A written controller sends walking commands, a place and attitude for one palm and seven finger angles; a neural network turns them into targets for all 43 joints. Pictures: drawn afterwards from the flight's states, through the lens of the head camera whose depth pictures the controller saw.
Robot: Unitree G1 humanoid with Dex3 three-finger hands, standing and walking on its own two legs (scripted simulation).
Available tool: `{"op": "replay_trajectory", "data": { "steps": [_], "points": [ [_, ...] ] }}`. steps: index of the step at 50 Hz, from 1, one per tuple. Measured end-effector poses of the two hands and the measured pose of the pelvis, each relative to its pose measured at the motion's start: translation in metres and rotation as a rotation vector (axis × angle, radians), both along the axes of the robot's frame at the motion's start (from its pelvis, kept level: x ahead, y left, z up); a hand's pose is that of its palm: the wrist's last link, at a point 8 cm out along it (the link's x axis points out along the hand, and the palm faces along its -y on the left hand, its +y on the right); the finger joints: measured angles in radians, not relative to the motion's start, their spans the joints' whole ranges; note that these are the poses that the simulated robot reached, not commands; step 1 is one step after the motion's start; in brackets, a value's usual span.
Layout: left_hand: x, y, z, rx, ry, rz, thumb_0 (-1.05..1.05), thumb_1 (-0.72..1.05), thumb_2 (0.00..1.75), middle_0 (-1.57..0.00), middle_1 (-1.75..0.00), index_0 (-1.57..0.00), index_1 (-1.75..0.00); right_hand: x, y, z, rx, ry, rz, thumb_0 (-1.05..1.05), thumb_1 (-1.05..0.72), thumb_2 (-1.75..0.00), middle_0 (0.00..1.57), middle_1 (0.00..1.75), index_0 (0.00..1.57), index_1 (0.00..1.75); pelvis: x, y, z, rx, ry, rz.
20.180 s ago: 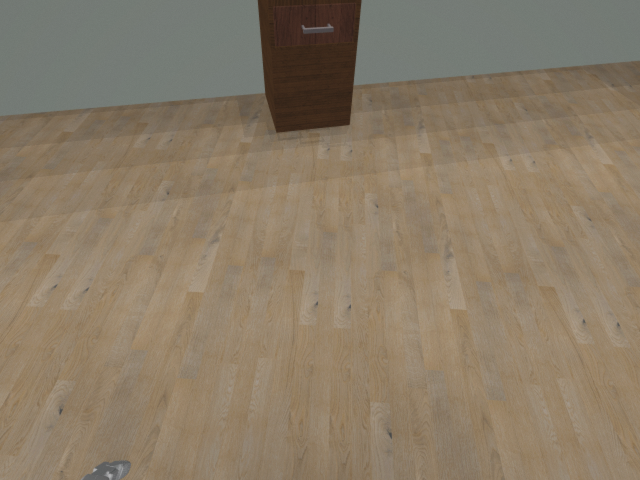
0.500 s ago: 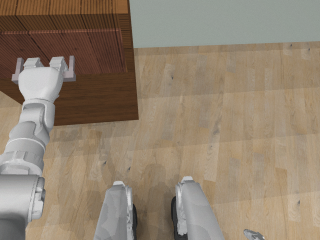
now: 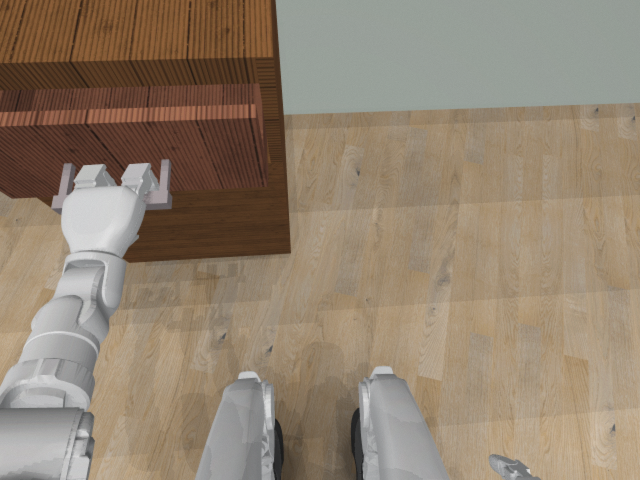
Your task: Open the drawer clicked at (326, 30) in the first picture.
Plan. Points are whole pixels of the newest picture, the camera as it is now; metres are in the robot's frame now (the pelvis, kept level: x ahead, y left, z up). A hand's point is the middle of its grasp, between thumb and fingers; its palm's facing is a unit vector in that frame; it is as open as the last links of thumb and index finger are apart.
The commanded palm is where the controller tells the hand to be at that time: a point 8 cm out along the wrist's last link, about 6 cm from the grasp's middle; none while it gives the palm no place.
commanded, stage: pull the drawer open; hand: left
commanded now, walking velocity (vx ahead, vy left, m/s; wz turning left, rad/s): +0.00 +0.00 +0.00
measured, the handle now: (115, 187) +0.48 +0.28 -0.04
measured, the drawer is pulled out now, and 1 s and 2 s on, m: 0.05 0.17 0.28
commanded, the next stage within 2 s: none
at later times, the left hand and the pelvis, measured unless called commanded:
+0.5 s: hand (123, 271) +0.37 +0.26 -0.07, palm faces -0.05 -0.04 -1.00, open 5.2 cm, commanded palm +0.34 +0.25 -0.02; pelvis +0.00 +0.00 +0.01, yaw +1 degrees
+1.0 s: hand (118, 321) +0.31 +0.25 -0.07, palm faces -0.04 -0.04 -1.00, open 5.2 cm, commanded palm +0.28 +0.25 -0.02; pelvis +0.00 -0.01 +0.01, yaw +2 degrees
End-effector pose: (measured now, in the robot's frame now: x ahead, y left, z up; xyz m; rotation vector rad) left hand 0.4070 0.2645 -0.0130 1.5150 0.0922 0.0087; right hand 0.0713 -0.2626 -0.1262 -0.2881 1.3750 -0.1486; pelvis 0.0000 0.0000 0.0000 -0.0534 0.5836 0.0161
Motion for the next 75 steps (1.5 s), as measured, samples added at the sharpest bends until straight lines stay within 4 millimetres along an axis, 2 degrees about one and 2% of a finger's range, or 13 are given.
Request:
{"op": "replay_trajectory", "data": {
  "steps": [12,32,46,55,63,75],
  "points": [
    [-0.027,-0.003,-0.002,0.014,-0.025,0.010,0.00,0.79,0.84,-0.35,-1.35,-0.41,-1.35,0.032,0.004,0.000,0.017,-0.080,0.045,0.00,-0.91,-0.90,0.20,0.30,0.21,0.30,-0.004,0.000,0.002,0.005,-0.020,0.009],
    [-0.071,-0.008,0.000,0.017,-0.001,0.036,0.01,0.78,0.84,-0.35,-1.35,-0.41,-1.35,0.041,0.001,0.003,0.030,-0.111,0.052,0.00,-0.91,-0.90,0.20,0.30,0.21,0.30,-0.003,-0.006,0.008,0.019,-0.048,0.007],
    [-0.113,-0.012,0.000,0.012,0.000,0.050,0.01,0.78,0.84,-0.35,-1.35,-0.41,-1.35,0.073,0.002,0.007,0.040,-0.191,0.094,0.00,-0.91,-0.90,0.20,0.30,0.21,0.30,-0.001,-0.011,0.010,0.026,-0.063,0.008],
    [-0.127,-0.013,-0.001,0.018,-0.011,0.058,0.01,0.78,0.85,-0.34,-1.35,-0.41,-1.35,0.094,0.006,0.006,0.050,-0.254,0.125,0.00,-0.91,-0.90,0.20,0.30,0.21,0.30,-0.003,-0.014,0.005,0.027,-0.070,0.013],
    [-0.141,-0.015,0.000,0.017,0.011,0.073,0.01,0.77,0.84,-0.34,-1.35,-0.41,-1.35,0.100,0.010,0.009,0.060,-0.284,0.124,0.01,-0.91,-0.90,0.20,0.30,0.21,0.30,-0.002,-0.015,0.006,0.028,-0.074,0.011],
    [-0.173,-0.017,0.002,0.011,0.030,0.078,0.01,0.77,0.83,-0.35,-1.35,-0.41,-1.35,0.108,0.011,0.008,0.058,-0.290,0.138,0.01,-0.91,-0.90,0.20,0.30,0.21,0.30,0.003,-0.016,0.006,0.033,-0.072,0.007]
  ]
}}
